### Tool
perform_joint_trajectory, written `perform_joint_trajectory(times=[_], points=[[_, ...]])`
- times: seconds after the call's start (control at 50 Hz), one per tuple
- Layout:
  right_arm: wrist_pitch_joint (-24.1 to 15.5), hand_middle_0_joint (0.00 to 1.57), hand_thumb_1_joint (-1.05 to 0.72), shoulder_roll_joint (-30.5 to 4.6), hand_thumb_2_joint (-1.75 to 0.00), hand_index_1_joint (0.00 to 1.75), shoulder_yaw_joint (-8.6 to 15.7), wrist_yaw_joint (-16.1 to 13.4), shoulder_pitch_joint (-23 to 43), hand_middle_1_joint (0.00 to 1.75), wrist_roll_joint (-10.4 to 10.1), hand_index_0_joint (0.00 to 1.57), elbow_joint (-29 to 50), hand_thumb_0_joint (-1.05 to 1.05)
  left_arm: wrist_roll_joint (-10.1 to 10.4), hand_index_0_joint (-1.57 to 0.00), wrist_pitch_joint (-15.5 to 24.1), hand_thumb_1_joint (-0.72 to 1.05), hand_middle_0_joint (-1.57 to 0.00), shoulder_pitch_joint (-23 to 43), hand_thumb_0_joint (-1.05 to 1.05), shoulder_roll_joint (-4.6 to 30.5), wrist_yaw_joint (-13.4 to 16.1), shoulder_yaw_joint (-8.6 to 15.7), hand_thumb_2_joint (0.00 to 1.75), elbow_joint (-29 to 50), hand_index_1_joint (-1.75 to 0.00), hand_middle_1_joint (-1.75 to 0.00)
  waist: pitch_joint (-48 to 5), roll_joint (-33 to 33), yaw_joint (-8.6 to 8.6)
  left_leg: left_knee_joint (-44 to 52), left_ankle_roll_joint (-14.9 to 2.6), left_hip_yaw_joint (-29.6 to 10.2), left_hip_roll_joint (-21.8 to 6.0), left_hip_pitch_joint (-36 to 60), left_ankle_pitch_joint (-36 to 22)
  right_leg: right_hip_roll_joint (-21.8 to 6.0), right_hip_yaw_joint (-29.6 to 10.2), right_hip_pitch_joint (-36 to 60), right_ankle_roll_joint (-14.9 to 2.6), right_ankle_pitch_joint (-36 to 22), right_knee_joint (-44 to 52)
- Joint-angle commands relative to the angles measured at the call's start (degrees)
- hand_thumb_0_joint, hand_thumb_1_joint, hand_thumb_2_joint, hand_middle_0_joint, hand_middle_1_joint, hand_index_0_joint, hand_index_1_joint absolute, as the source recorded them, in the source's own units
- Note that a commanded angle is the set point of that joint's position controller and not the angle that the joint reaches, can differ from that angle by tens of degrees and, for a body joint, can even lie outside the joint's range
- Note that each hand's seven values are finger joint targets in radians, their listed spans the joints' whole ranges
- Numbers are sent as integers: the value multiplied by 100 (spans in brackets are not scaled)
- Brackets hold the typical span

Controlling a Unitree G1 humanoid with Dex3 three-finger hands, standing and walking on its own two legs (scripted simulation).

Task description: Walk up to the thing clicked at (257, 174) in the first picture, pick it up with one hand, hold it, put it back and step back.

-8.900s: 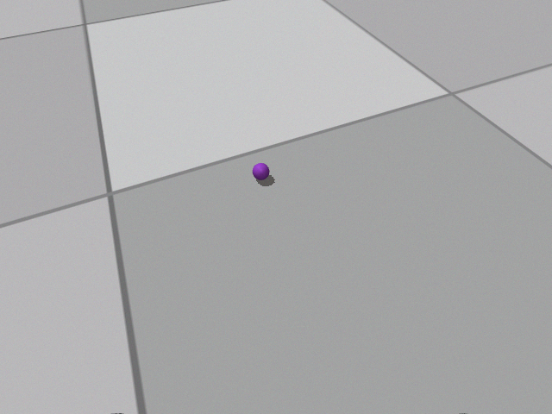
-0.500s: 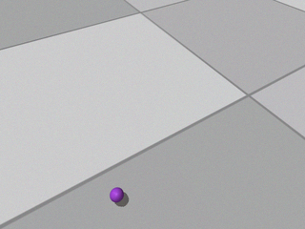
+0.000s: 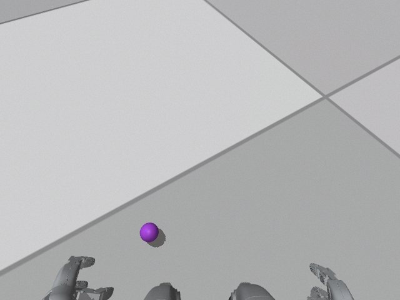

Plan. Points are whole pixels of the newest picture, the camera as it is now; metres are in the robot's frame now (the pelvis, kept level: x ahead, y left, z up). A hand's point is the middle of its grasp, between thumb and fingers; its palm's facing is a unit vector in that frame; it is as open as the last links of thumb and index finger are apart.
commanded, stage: rise first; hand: left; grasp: from above
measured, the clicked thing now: (149, 232) +0.41 +0.25 -0.70
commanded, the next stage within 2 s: none
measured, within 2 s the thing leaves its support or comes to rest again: neither
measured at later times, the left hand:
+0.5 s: hand out of the picture +0.13 +0.26 -0.22, palm faces -0.22 -0.84 -0.50, open 14.2 cm
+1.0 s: hand (115, 262) +0.24 +0.30 -0.42, palm faces -0.45 -0.38 -0.81, open 14.1 cm
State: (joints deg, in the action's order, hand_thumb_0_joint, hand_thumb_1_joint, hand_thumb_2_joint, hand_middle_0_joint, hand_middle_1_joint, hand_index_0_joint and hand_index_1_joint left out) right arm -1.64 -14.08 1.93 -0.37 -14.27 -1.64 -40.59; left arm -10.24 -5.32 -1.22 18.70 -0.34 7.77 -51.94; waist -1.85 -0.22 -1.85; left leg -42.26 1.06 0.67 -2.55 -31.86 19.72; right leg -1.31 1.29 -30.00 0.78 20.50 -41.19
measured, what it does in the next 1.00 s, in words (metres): lowers itself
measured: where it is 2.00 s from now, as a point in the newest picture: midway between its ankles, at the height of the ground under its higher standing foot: outside the picture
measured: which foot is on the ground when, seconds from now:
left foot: down 0.00-1.00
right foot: down 0.00-1.00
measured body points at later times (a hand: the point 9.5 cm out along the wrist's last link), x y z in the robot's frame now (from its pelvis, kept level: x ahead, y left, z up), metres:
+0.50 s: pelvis -0.01 +0.01 -0.08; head +0.10 +0.02 +0.36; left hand +0.14 +0.31 -0.18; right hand +0.18 -0.24 -0.17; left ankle +0.01 +0.13 -0.71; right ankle +0.00 -0.13 -0.71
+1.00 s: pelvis -0.08 +0.00 -0.28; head +0.12 +0.01 +0.12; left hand +0.26 +0.31 -0.37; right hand +0.09 -0.27 -0.41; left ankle +0.01 +0.13 -0.71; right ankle +0.00 -0.13 -0.71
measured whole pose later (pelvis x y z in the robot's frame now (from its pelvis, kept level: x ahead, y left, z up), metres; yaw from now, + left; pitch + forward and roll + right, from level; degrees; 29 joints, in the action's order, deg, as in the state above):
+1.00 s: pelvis -0.08 +0.00 -0.28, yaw -2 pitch +34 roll -3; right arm -8.3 -16.3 4.0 2.6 -3.5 0.7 -39.0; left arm -44.9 6.7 19.3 29.2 7.4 7.4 -45.9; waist -8.5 -0.9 -0.8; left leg -112.2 1.2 -3.7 -2.9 -108.4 37.5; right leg -0.9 1.6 -105.5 0.7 39.2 -111.2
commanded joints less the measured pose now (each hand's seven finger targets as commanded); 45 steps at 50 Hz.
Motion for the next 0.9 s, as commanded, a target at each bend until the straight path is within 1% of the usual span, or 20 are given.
perform_joint_trajectory(times=[0.0,0.04,0.1,0.14,0.18,0.26,0.38,0.4,0.44,0.48,0.54,0.58,0.64,0.68,0.72,0.74,0.8,0.82,0.86,0.88], points=[[-418,20,-90,-913,-90,30,377,-36,166,30,25,20,925,0,-147,-8,4,-56,-7,45,0,952,136,271,99,922,-108,-109,-1055,6,103,-168,-95,17,235,-23,-694,178,144,-302,-167,-515,-151],[-516,20,-89,-876,-90,30,402,-42,138,30,67,20,1045,0,-210,-7,109,-57,-7,58,0,997,142,353,99,1488,-107,-108,-1408,-191,115,-498,-80,-16,205,-147,-665,169,121,-624,-176,-481,-544],[-626,20,-88,-832,-90,30,403,-84,145,30,80,20,1181,0,-370,-7,129,-57,-7,-462,0,945,179,345,101,1939,-108,-108,-1618,-240,85,-820,-95,-35,202,-378,-686,158,92,-879,-172,-531,-865],[-664,20,-88,-839,-90,30,415,-107,151,30,88,20,1220,0,-502,-7,62,-56,-7,-730,0,1038,205,410,101,2257,-108,-108,-1793,-460,140,-971,-72,-70,160,-378,-873,159,96,-1042,-180,-648,-1111],[-675,20,-89,-838,-90,30,424,-117,118,30,90,20,1282,0,-575,-7,-46,-58,-8,-902,0,1038,221,430,102,2583,-108,-107,-1969,-411,98,-1098,-86,-132,117,-352,-1113,161,105,-1110,-172,-768,-1217],[-727,20,-91,-811,-90,30,408,-123,207,30,100,20,1397,0,-607,-6,-299,-58,-7,-1321,0,878,236,312,101,2996,-106,-106,-1939,-402,55,-1329,-98,-198,97,-611,-1121,159,130,-1323,-166,-727,-1415],[-839,20,-90,-743,-90,30,351,-103,326,30,120,20,1593,0,-742,-7,-456,-57,-7,-1527,0,822,226,256,100,3287,-106,-106,-1910,-265,46,-1755,-132,-191,135,-1263,-706,150,132,-1708,-173,-468,-1775],[-863,20,-91,-750,-90,30,355,-95,350,30,128,20,1622,0,-775,-7,-448,-57,-8,-1492,0,900,237,327,100,3366,-105,-105,-1927,-357,66,-1841,-133,-179,138,-1350,-590,161,116,-1837,-176,-383,-1858],[-921,20,-91,-767,-90,30,337,-93,400,30,124,20,1616,0,-864,-8,-398,-57,-8,-1271,0,928,237,256,99,3415,-106,-106,-2006,-419,-14,-2052,-123,-228,121,-1471,-675,162,129,-2186,-189,-372,-2138],[-981,20,-91,-773,-90,30,324,-88,451,30,127,20,1594,0,-1080,-7,-285,-58,-8,-930,0,1071,268,297,100,3107,-107,-106,-1974,-192,-105,-2485,-178,-187,165,-1982,-490,158,109,-2467,-161,-367,-2384],[-1084,20,-91,-825,-90,30,356,-41,508,30,152,20,1506,0,-1351,-8,43,-57,-8,-504,0,1249,302,358,100,2936,-106,-106,-2173,-286,-60,-3013,-184,-165,184,-2521,-253,137,57,-3106,-162,-148,-2949],[-1150,20,-89,-901,-90,30,400,-4,559,30,157,20,1457,0,-1590,-7,269,-57,-8,-300,0,1203,324,248,100,2723,-106,-105,-2255,-390,-100,-3227,-141,-237,179,-2836,52,138,62,-3617,-180,143,-3338],[-1185,20,-86,-978,-89,30,465,41,588,30,158,20,1330,0,-1987,-7,620,-54,-7,84,0,1328,386,91,99,2724,-107,-107,-2902,-554,-66,-3747,-135,-272,181,-3051,-55,157,58,-4110,-192,77,-3896],[-1182,20,-87,-1056,-89,30,499,77,594,30,136,20,1259,0,-2228,-6,817,-56,-7,389,0,1646,494,253,101,2693,-107,-106,-3187,-661,28,-4063,-125,-302,168,-3230,-189,164,63,-4496,-206,23,-4264],[-1141,20,-88,-1107,-90,30,487,119,642,30,138,20,1121,0,-2507,-6,961,-56,-7,504,0,1829,653,379,100,2186,-107,-107,-3306,-592,59,-4423,-132,-348,174,-3633,-364,174,110,-4877,-212,-68,-4671],[-1112,20,-89,-1131,-90,30,500,133,642,30,125,20,1073,0,-2653,-6,1030,-57,-6,641,0,2016,732,496,101,2107,-107,-107,-3441,-626,156,-4557,-130,-348,177,-3754,-414,178,118,-5005,-226,-86,-4850],[-1019,20,-90,-1177,-90,30,560,179,612,30,126,20,955,0,-2999,-6,1118,-57,-6,1209,0,2247,906,547,101,2031,-106,-106,-3926,-787,204,-4958,-124,-319,171,-3958,-455,178,128,-5345,-247,-87,-5216],[-989,20,-88,-1164,-90,30,561,194,565,30,126,20,888,0,-3102,-5,1130,-56,-6,1411,0,2101,931,403,102,1812,-106,-106,-3947,-657,115,-5120,-144,-298,175,-4153,-409,192,148,-5425,-236,-87,-5283],[-950,20,-88,-1161,-90,30,571,231,497,30,164,20,776,0,-3271,-6,1188,-55,-5,2009,0,2161,969,332,101,1479,-106,-106,-3898,-399,35,-5429,-189,-226,200,-4762,45,201,147,-5556,-213,174,-5355],[-934,20,-88,-1171,-90,30,595,238,451,30,164,20,727,0,-3330,-5,1236,-55,-5,2269,0,2360,986,434,102,1490,-105,-105,-4069,-352,128,-5547,-201,-200,198,-4868,207,209,141,-5593,-213,313,-5417]])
